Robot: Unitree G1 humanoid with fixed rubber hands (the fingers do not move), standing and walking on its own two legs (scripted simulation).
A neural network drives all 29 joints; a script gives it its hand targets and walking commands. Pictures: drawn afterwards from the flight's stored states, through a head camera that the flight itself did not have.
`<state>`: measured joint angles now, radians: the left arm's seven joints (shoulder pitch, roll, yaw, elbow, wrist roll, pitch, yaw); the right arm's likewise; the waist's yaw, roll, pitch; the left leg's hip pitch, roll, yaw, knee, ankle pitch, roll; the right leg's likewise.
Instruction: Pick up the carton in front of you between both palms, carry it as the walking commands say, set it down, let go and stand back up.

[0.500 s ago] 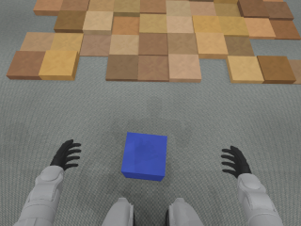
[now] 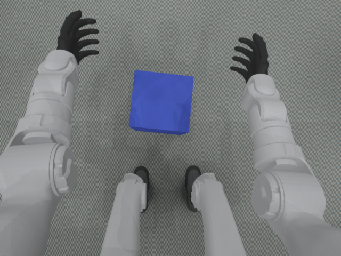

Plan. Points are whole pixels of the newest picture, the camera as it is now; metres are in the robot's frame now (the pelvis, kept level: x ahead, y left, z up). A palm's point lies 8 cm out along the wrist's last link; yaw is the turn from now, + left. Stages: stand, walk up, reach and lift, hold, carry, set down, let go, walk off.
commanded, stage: reach and lift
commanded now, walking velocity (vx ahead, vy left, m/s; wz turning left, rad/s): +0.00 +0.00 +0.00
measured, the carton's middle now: (161, 107) +0.49 +0.02 -0.51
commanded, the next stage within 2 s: none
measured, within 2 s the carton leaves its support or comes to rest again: leaves its support in 1.70 s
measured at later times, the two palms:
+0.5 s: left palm (102, 92) +0.51 +0.21 -0.33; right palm (223, 103) +0.48 -0.18 -0.33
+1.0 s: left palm (117, 99) +0.51 +0.18 -0.46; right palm (214, 102) +0.50 -0.19 -0.44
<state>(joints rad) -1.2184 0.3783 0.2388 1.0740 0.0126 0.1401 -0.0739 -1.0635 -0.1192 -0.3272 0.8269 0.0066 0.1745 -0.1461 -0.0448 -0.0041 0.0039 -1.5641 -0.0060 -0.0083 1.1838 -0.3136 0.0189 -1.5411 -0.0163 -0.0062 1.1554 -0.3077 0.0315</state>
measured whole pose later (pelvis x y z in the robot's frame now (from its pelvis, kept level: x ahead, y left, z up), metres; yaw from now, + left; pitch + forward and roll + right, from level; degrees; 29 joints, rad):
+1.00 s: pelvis -0.02 -0.01 -0.27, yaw -3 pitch +37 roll -3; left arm -1.42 0.46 -0.06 1.15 -0.28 -0.01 0.08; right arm -1.40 -0.31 -0.04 1.13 0.35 0.00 -0.18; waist -0.01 -0.06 0.36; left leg -2.31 0.02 -0.02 2.20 -0.54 0.02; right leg -2.29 0.03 0.00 2.16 -0.52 0.05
